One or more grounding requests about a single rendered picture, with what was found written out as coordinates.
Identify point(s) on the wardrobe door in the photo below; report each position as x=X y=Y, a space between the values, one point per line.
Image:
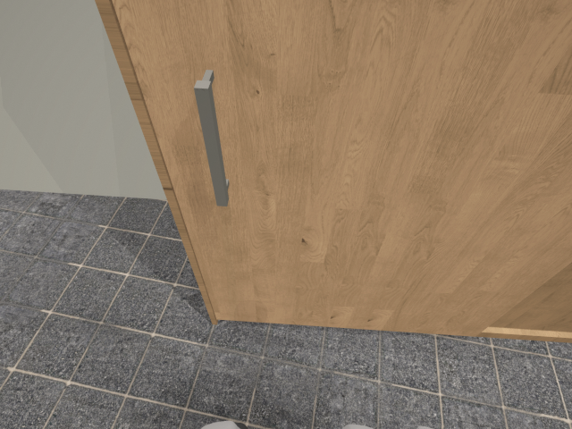
x=548 y=308
x=394 y=165

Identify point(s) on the handle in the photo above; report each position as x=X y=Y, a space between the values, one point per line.
x=206 y=109

